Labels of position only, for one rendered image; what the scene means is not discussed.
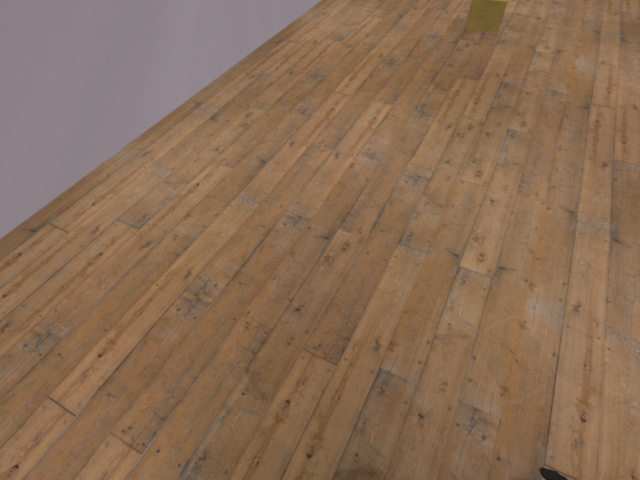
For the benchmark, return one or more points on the carton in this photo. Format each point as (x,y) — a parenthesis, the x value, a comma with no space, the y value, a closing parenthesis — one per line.
(486,15)

